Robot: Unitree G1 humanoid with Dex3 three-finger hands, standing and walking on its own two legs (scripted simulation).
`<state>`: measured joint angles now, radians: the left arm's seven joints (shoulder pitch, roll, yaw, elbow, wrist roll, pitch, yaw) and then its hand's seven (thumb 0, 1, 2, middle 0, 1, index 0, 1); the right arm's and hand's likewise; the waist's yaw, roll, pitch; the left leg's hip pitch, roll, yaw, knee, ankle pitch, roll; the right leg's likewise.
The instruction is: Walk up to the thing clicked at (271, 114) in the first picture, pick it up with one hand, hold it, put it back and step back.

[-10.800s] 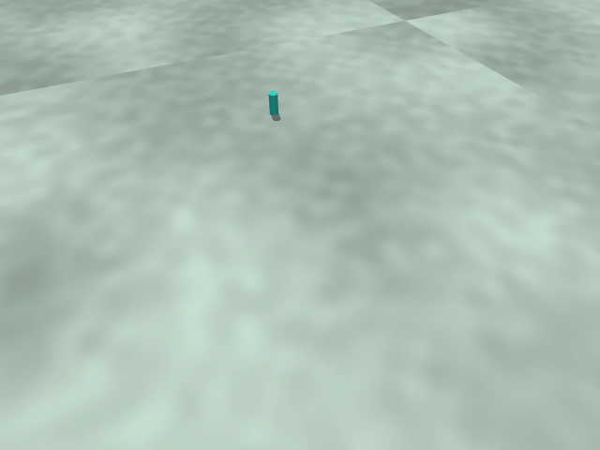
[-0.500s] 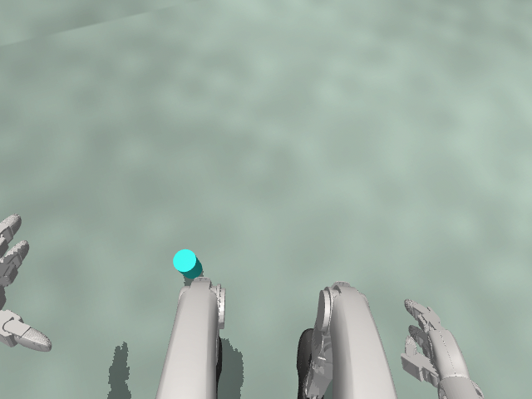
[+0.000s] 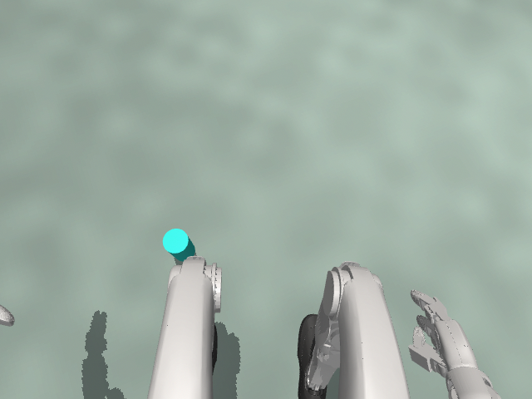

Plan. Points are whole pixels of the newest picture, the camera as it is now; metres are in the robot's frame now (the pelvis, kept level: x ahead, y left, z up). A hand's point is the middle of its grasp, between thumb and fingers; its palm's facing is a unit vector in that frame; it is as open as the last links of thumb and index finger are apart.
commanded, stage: go down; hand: left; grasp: from the side
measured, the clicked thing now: (180, 246) +0.38 +0.21 -0.38
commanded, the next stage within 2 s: none
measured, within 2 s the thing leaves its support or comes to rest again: neither
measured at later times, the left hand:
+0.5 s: hand (0, 246) +0.30 +0.38 -0.06, palm faces +0.09 -0.98 -0.16, open 17.5 cm
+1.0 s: hand (6, 240) +0.31 +0.38 -0.07, palm faces +0.08 -0.99 -0.15, open 17.5 cm
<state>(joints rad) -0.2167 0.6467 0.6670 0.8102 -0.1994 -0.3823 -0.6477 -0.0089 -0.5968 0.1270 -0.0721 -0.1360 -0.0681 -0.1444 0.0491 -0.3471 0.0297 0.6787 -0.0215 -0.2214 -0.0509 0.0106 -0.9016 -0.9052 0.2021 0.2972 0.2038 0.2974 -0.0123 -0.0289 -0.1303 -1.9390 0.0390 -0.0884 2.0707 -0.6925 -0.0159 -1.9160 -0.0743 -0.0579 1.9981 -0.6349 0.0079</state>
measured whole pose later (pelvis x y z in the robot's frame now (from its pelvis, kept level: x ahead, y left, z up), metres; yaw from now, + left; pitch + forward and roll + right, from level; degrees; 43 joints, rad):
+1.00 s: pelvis +0.00 +0.00 -0.05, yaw -1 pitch +31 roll -5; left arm -0.30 0.70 0.71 0.83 -0.25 -0.40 -0.73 -0.01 -0.58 0.14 -0.06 -0.11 -0.04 -0.13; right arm 0.05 -0.36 0.06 0.71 -0.03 -0.22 -0.04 0.01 -0.92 -0.91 0.20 0.30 0.20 0.30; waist -0.02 -0.03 -0.11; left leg -2.08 0.03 -0.10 2.23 -0.71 -0.01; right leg -2.05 -0.07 -0.05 2.15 -0.64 0.02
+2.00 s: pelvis -0.01 +0.00 -0.06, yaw -1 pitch +31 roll -5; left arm -0.30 0.68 0.73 0.82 -0.32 -0.44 -0.79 -0.01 -0.55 0.13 -0.05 -0.09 -0.04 -0.10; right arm 0.03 -0.36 0.06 0.71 -0.02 -0.22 -0.03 0.01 -0.91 -0.91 0.20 0.30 0.20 0.30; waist -0.01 -0.03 -0.11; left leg -2.10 0.02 -0.10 2.25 -0.70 -0.01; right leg -2.07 -0.07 -0.04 2.17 -0.65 0.02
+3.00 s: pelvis -0.01 +0.00 -0.07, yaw -1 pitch +30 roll -6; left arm -0.34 0.69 0.75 0.87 -0.38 -0.50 -0.87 -0.01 -0.54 0.12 -0.06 -0.09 -0.05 -0.10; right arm 0.01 -0.37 0.08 0.72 -0.02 -0.23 -0.04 0.01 -0.91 -0.91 0.20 0.30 0.20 0.30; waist -0.02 -0.04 -0.10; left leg -2.12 0.02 -0.10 2.29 -0.70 -0.01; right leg -2.09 -0.07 -0.04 2.21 -0.64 0.02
